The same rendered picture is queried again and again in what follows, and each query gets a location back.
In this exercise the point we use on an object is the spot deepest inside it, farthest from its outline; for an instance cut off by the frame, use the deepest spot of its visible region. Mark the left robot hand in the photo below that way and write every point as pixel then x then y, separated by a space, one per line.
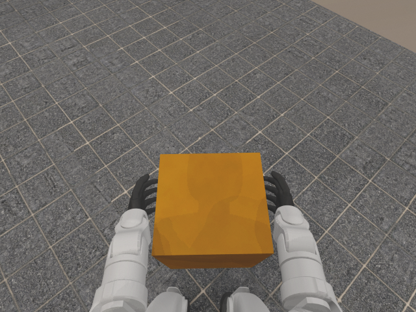
pixel 139 194

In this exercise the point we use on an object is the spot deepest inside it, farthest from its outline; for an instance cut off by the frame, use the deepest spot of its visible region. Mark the robot left forearm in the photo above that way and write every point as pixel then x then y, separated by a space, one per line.
pixel 123 287

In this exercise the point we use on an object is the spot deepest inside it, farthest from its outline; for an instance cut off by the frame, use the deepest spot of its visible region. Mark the robot right thigh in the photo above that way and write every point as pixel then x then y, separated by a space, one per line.
pixel 245 302

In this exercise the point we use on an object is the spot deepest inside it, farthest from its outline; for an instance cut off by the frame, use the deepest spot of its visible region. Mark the right robot hand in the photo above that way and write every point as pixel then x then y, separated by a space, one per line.
pixel 282 192

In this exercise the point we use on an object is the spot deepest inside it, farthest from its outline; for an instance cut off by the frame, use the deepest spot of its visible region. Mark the robot right foot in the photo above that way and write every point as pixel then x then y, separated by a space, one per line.
pixel 223 302

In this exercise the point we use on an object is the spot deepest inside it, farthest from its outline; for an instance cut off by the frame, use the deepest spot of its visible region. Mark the carton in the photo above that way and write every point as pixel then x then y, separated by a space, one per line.
pixel 211 211

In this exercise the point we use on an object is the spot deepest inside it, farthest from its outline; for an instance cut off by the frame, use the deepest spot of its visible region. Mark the robot right forearm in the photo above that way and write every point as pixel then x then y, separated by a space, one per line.
pixel 303 281

